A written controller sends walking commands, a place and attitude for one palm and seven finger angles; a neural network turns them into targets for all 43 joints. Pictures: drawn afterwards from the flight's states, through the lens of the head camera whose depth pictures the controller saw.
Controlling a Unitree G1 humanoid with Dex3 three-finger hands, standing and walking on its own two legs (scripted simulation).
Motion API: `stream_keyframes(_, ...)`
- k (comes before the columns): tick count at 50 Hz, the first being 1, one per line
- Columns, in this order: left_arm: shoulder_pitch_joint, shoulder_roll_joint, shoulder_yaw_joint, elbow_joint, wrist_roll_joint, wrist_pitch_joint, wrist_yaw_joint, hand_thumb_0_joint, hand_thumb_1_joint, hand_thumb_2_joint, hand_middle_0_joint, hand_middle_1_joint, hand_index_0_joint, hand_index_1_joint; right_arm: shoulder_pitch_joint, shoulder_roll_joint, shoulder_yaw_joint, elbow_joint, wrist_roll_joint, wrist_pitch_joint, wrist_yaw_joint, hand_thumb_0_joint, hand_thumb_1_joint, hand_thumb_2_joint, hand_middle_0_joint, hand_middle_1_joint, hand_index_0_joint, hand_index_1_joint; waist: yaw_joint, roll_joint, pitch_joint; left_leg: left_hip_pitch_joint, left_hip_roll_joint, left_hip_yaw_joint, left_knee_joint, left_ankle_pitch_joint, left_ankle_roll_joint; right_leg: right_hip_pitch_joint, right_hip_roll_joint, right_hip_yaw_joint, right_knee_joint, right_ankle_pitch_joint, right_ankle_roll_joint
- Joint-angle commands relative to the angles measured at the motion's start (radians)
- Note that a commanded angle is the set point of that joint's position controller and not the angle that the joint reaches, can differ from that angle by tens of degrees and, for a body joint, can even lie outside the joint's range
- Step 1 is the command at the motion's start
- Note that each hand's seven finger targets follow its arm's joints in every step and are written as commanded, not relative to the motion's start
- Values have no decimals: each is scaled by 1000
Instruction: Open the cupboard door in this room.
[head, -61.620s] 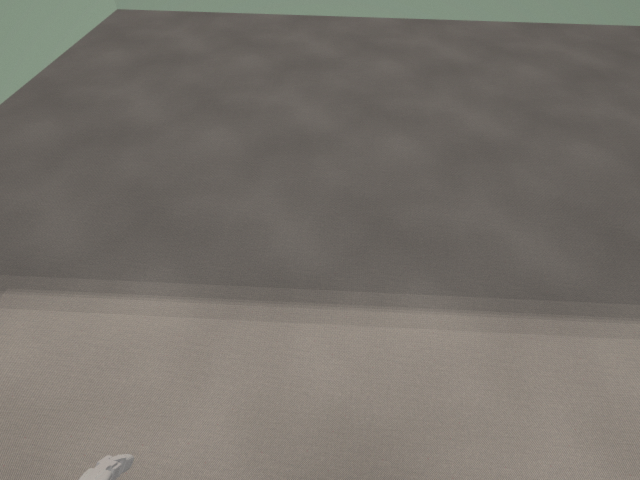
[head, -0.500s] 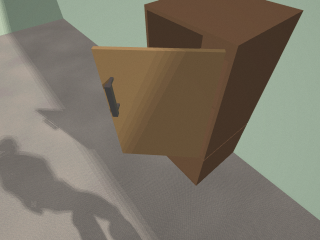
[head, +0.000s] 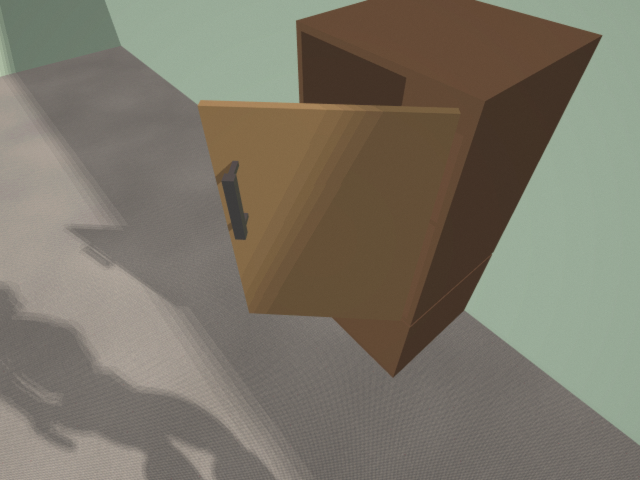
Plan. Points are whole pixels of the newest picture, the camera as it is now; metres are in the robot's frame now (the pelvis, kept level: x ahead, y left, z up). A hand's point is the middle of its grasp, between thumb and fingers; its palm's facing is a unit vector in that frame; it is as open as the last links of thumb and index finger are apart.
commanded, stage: come to a stop and stand still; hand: left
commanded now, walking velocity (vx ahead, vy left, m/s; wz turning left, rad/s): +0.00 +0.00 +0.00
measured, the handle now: (237, 201) +0.56 +0.19 +0.01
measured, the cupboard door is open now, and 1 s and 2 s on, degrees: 46 46 46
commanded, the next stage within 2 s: look again from close up in 0.58 s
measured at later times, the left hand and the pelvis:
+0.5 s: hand out of the picture +0.03 +0.18 -0.18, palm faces +0.01 -0.98 -0.18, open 7.3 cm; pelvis +0.03 +0.01 +0.00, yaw +0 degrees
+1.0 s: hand out of the picture +0.04 +0.19 -0.18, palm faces +0.01 -0.98 -0.18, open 7.3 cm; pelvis +0.03 +0.02 +0.00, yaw +0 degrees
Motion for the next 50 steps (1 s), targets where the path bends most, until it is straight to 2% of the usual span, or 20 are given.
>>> stream_keyframes(1, 41, 98, 22, -28, -6, -16, 7, 0, 900, 900, -200, -300, -200, -300, 34, -93, -7, -29, 3, -24, -9, 0, -900, -900, 200, 300, 200, 300, 1, -29, 61, -75, 133, -148, -119, 85, 7, 1, -110, 123, -81, 86, -27)
stream_keyframes(10, 51, 93, 20, -1, -7, -13, 12, 0, 900, 900, -200, -300, -200, -300, 55, -82, -5, 16, 6, -31, -17, 0, -900, -900, 200, 300, 200, 300, 1, -5, 39, -26, 138, -135, -90, 251, 8, 26, -116, 106, -43, 218, -24)
stream_keyframes(16, 52, 89, 21, 10, -7, -11, 16, 0, 900, 900, -200, -300, -200, -300, 63, -75, -7, 33, 7, -32, -22, 0, -900, -900, 200, 300, 200, 300, 0, -20, 29, 0, 139, -131, -76, 332, 7, 38, -120, 102, -27, 281, -23)
stream_keyframes(25, 46, 85, 23, 15, -7, -4, 19, 0, 900, 900, -200, -300, -200, -300, 54, -75, -11, 42, 6, -30, -29, 0, -900, -900, 200, 300, 200, 300, 0, -2, 40, 33, 144, -131, -72, 414, 9, 29, -116, 94, -20, 288, -18)
stream_keyframes(28, 43, 84, 24, 17, -7, -2, 18, 0, 900, 900, -200, -300, -200, -300, 49, -78, -11, 40, 5, -29, -30, 0, -900, -900, 200, 300, 200, 300, 2, -9, 35, 37, 146, -133, -78, 397, 10, 32, -118, 95, -25, 274, -18)
stream_keyframes(30, 42, 86, 25, 13, -6, -3, 18, 0, 900, 900, -200, -300, -200, -300, 52, -78, -12, 40, 6, -30, -31, 0, -900, -900, 200, 300, 200, 300, 0, -15, 21, 46, 143, -133, -70, 433, 10, 43, -119, 95, -17, 309, -19)
stream_keyframes(34, 34, 89, 26, 13, -5, -1, 18, 0, 900, 900, -200, -300, -200, -300, 43, -75, -14, 42, 6, -28, -31, 0, -900, -900, 200, 300, 200, 300, 1, -32, 41, 37, 143, -130, -75, 417, 10, 41, -120, 93, -22, 316, -19)
stream_keyframes(40, 33, 92, 28, 8, -6, 0, 18, 0, 900, 900, -200, -300, -200, -300, 43, -80, -14, 42, 6, -29, -32, 0, -900, -900, 200, 300, 200, 300, 2, -13, 25, 52, 143, -132, -75, 441, 9, 49, -123, 95, -19, 323, -19)
stream_keyframes(43, 33, 92, 27, 10, -6, 2, 16, 0, 900, 900, -200, -300, -200, -300, 40, -81, -13, 43, 6, -29, -32, 0, -900, -900, 200, 300, 200, 300, 3, -20, 38, 44, 144, -135, -84, 396, 10, 41, -123, 97, -33, 280, -17)
stream_keyframes(45, 31, 91, 27, 10, -5, 1, 16, 0, 900, 900, -200, -300, -200, -300, 42, -77, -13, 44, 7, -28, -31, 0, -900, -900, 200, 300, 200, 300, 2, -27, 41, 36, 142, -136, -84, 390, 10, 47, -125, 97, -33, 295, -18)
stream_keyframes(50, 31, 90, 25, 11, -6, 3, 14, 0, 900, 900, -200, -300, -200, -300, 41, -77, -12, 47, 6, -29, -31, 0, -900, -900, 200, 300, 200, 300, 4, -14, 49, 33, 143, -140, -97, 363, 12, 39, -122, 97, -42, 252, -17)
